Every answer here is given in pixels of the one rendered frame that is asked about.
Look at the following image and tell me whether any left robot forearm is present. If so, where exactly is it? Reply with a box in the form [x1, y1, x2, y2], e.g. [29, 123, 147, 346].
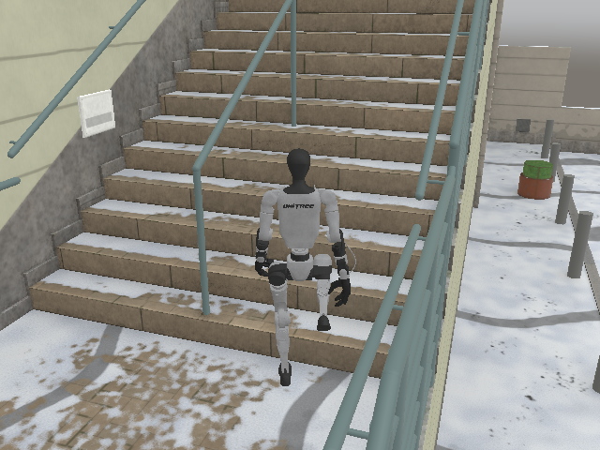
[255, 228, 269, 263]

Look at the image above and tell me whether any right robot forearm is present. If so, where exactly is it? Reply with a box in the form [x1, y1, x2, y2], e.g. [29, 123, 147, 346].
[332, 229, 350, 279]

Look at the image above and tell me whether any robot head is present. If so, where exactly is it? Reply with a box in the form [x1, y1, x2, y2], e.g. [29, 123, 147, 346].
[283, 148, 315, 194]

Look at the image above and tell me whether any left robot hand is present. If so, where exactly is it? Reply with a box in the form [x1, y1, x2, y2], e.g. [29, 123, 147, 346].
[255, 259, 274, 277]

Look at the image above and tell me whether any right robot hand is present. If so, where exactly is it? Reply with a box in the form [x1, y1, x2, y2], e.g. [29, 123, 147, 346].
[328, 278, 351, 307]

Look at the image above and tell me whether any left robot upper arm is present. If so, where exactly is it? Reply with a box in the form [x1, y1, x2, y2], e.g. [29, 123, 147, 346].
[258, 189, 279, 241]

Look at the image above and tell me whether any right robot upper arm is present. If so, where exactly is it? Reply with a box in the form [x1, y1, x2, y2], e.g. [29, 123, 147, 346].
[319, 189, 341, 243]

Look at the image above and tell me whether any robot torso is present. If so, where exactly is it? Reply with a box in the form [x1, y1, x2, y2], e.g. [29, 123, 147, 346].
[277, 185, 321, 281]

